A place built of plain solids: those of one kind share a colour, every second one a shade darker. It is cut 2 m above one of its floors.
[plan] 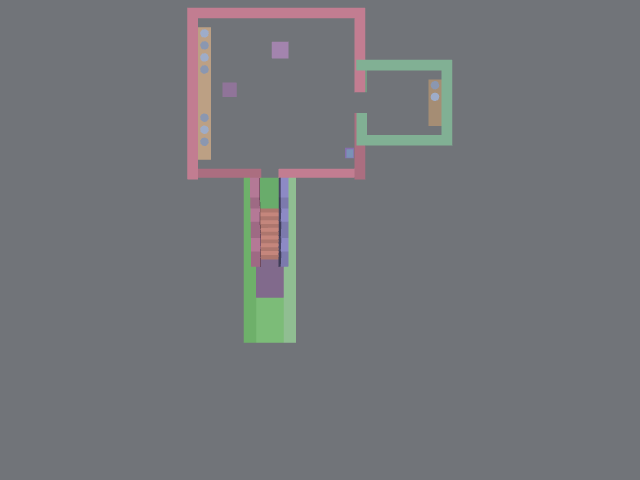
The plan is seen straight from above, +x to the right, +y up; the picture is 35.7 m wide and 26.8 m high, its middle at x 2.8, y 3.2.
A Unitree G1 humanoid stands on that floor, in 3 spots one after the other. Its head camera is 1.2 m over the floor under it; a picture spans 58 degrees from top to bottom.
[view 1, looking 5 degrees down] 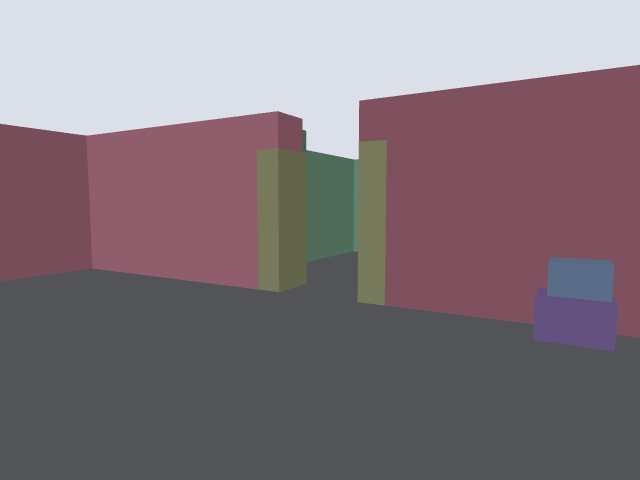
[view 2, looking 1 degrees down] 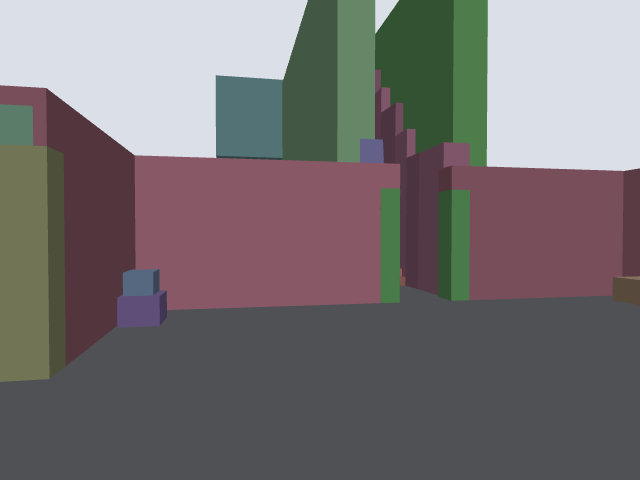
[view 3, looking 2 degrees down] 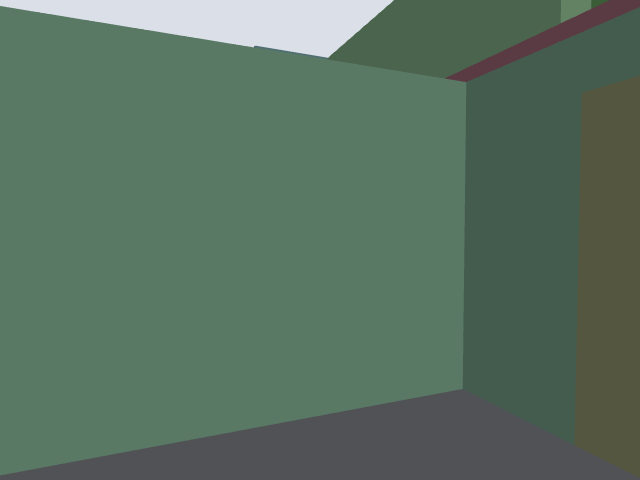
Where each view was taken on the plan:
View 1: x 0.06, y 8.12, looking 30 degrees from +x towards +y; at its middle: wall_side_chamber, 9.14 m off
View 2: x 3.23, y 14.17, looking -101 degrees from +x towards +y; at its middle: wall_chamber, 7.13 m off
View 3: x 7.61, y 11.54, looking -113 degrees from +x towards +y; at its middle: wall_side_chamber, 2.69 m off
